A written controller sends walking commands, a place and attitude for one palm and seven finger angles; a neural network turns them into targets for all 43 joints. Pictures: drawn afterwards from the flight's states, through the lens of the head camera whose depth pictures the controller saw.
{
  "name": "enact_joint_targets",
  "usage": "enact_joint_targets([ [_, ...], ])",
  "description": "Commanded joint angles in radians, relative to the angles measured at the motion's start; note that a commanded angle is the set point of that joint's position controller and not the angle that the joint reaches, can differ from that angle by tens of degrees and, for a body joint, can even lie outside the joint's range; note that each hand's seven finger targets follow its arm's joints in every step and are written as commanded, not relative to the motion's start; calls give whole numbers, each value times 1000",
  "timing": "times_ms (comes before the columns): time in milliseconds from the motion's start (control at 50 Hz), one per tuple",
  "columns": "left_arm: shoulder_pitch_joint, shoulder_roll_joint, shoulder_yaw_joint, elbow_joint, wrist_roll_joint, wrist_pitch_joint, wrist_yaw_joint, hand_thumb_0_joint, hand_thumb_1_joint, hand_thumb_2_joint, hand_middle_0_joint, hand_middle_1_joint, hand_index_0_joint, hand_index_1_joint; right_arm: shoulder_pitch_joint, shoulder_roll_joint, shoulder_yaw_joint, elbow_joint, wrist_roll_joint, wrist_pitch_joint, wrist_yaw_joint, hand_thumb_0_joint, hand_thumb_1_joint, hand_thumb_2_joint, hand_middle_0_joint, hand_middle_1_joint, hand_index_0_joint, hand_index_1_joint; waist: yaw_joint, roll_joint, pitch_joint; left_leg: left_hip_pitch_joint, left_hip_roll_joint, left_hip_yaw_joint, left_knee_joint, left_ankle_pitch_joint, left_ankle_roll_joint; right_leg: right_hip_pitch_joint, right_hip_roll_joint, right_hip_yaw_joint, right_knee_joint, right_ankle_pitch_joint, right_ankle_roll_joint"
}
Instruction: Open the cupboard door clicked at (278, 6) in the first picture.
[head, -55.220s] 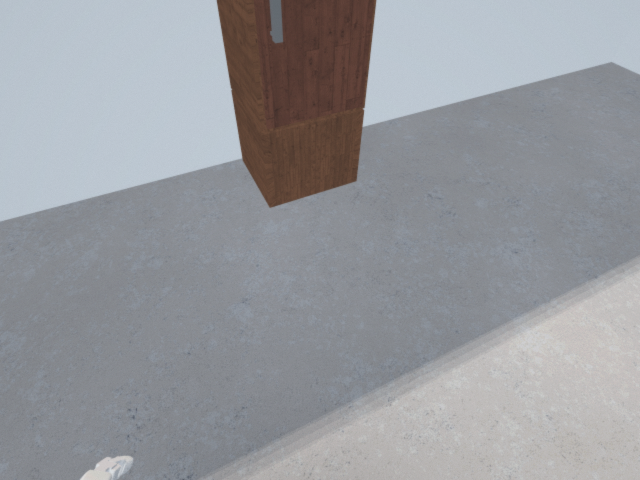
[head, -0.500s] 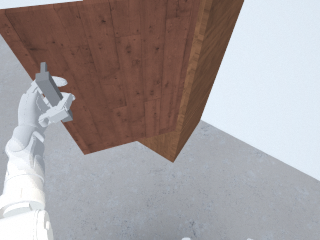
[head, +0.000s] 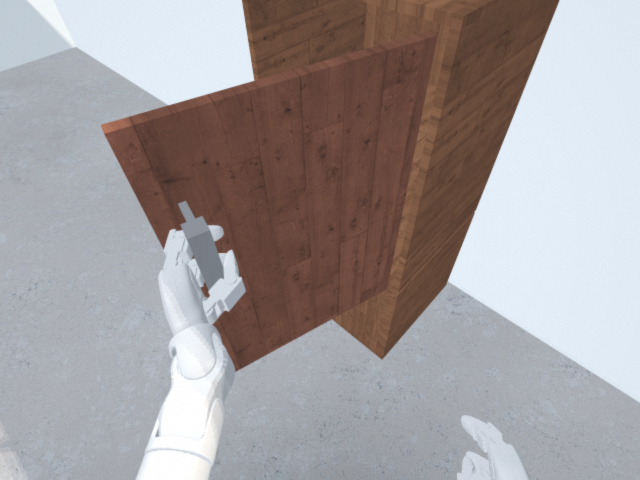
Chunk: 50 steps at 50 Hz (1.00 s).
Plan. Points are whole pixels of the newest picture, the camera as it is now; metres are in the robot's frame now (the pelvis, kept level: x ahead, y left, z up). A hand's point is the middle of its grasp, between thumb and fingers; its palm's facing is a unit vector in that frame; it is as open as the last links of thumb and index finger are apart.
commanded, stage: pull the door open along its arc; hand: left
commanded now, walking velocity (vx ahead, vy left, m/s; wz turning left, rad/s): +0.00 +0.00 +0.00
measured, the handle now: (205, 256) +0.37 +0.17 +0.08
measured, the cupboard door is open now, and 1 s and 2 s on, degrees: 74 79 81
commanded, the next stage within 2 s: open thumb and fingers to let go in 0.06 s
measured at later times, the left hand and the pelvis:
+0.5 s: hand (244, 293) +0.31 +0.11 +0.09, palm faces +0.38 -0.92 +0.01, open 8.9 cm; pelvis -0.01 -0.01 +0.00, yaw +1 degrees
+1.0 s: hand (243, 296) +0.31 +0.11 +0.09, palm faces +0.34 -0.94 +0.00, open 14.2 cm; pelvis -0.01 +0.02 +0.00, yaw +0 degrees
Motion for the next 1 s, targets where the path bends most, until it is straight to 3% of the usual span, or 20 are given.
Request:
enact_joint_targets([
  [0,-142,16,-89,-307,34,-67,-23,0,900,900,-400,-1350,-400,-1350,-78,-100,-45,-144,-4,-47,-22,0,-900,-900,200,300,200,300,-1,-86,-228,72,-28,3,-79,227,26,200,-37,77,-130,290,33],
  [60,-19,-8,-117,-354,29,-68,-23,0,900,900,-400,-1350,-400,-1350,-91,-92,-41,-156,-5,-53,-22,0,-900,-900,200,300,200,300,13,-116,-207,72,-29,-1,-87,221,26,229,-43,85,-146,300,37],
  [120,-106,16,-108,-375,38,-74,-1,0,900,900,-400,-1350,-400,-1350,-106,-90,-37,-143,-12,-56,-31,0,-900,-900,200,300,200,300,-4,-119,-169,66,-33,-5,-82,195,28,199,-54,103,-162,265,44],
  [140,-198,43,-88,-345,42,-78,10,0,900,900,-400,-1350,-400,-1350,-112,-91,-33,-125,-13,-56,-38,0,-900,-900,200,300,200,300,-23,-140,-132,52,-35,-11,-74,170,30,171,-61,117,-178,226,49],
  [160,-211,70,-56,-330,42,-82,18,0,830,870,-395,-1342,-395,-1342,-117,-89,-34,-116,-14,-55,-44,0,-900,-900,200,300,200,300,-12,-139,-113,45,-38,-11,-68,148,30,169,-67,138,-202,170,49],
  [220,-237,48,-63,-280,42,-95,27,0,620,780,-380,-1320,-380,-1320,-139,-78,-31,-105,-18,-57,-52,0,-900,-900,200,300,200,300,-7,-138,-124,43,-46,-12,-65,119,30,160,-79,159,-224,92,50],
  [280,-233,58,-45,-243,32,-103,13,0,410,690,-365,-1298,-365,-1298,-138,-77,-33,-94,-14,-52,-56,0,-900,-900,200,300,200,300,5,-92,-173,52,-47,-9,-74,136,27,188,-77,151,-205,130,44],
  [360,-204,51,-35,-207,7,-102,-9,0,130,570,-345,-1268,-345,-1268,-125,-83,-35,-94,-11,-48,-54,0,-900,-900,200,300,200,300,12,-107,-216,58,-46,-9,-83,177,26,224,-68,124,-174,243,47],
  [420,-253,27,-65,-209,5,-105,-15,0,-80,480,-330,-1245,-330,-1245,-125,-85,-36,-100,-10,-49,-53,0,-900,-900,200,300,200,300,-2,-125,-200,65,-43,-9,-86,176,27,196,-63,109,-169,232,48],
  [520,-245,1,-88,-228,21,-108,0,0,-430,330,-305,-1207,-305,-1207,-121,-86,-40,-112,-12,-51,-44,0,-900,-900,200,300,200,300,8,-105,-214,87,-37,-10,-92,209,28,183,-46,76,-140,243,36],
  [540,-235,0,-89,-223,24,-106,2,0,-500,300,-300,-1200,-300,-1200,-115,-86,-39,-113,-12,-50,-43,0,-900,-900,200,300,200,300,9,-124,-211,81,-36,-13,-95,212,27,188,-46,73,-138,245,35],
  [580,-226,11,-79,-215,30,-99,10,0,-500,300,-300,-1200,-300,-1200,-120,-86,-37,-116,-12,-44,-42,0,-900,-900,200,300,200,300,14,-121,-200,74,-37,-12,-97,207,28,183,-46,73,-139,234,34],
  [660,-257,-20,-117,-235,54,-89,26,0,-500,300,-267,-1000,-267,-1000,-123,-85,-38,-117,-11,-41,-38,0,-900,-900,200,300,200,300,6,-70,-183,92,-29,-17,-98,213,24,149,-36,53,-125,209,22],
  [820,-280,-47,-132,-235,53,-68,53,0,-500,300,-200,-600,-200,-600,-129,-84,-37,-119,-15,-40,-39,0,-900,-900,200,300,200,300,5,-117,-199,87,-26,-22,-98,201,22,143,-29,43,-119,180,24],
  [900,-272,-77,-161,-254,50,-63,54,0,-500,300,-167,-400,-167,-400,-127,-79,-35,-119,-14,-39,-36,0,-900,-900,200,300,200,300,6,-89,-209,97,-23,-27,-98,223,15,141,-25,32,-103,197,19],
  [940,-243,-64,-144,-252,48,-60,58,0,-500,300,-150,-300,-150,-300,-132,-80,-36,-119,-12,-36,-34,0,-900,-900,200,300,200,300,12,-80,-204,93,-23,-26,-98,223,13,143,-24,32,-106,192,17],
  [980,-266,-89,-176,-259,55,-54,62,0,-500,300,-150,-300,-150,-300,-134,-80,-33,-121,-12,-37,-31,0,-900,-900,200,300,200,300,2,-67,-184,95,-19,-35,-98,226,11,118,-22,23,-96,183,16],
])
